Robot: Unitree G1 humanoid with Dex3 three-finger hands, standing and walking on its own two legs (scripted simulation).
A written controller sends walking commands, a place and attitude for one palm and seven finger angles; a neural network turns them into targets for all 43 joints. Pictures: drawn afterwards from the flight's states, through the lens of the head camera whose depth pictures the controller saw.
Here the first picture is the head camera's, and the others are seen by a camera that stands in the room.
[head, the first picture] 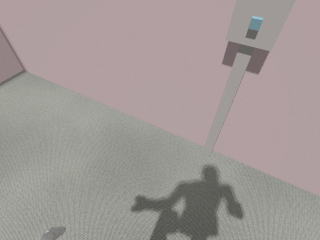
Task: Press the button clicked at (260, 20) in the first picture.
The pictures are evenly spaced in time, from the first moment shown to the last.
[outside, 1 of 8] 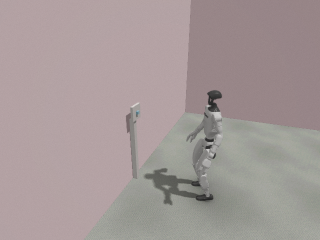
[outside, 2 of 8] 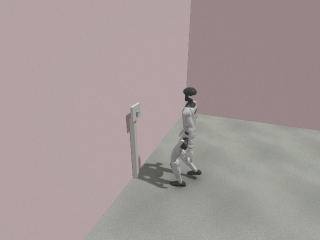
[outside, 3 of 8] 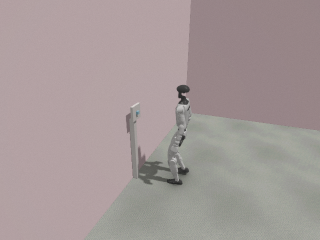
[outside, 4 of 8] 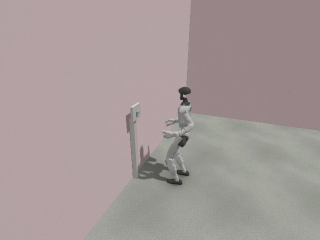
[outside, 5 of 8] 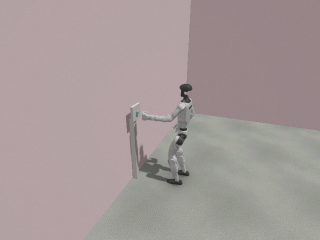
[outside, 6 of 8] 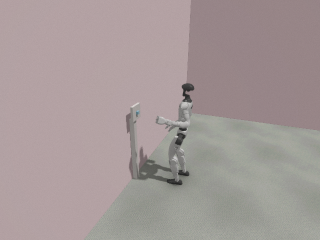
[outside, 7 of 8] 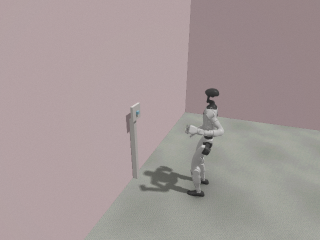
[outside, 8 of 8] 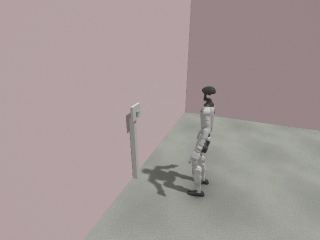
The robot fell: no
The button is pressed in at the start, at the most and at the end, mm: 0 10 0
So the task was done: yes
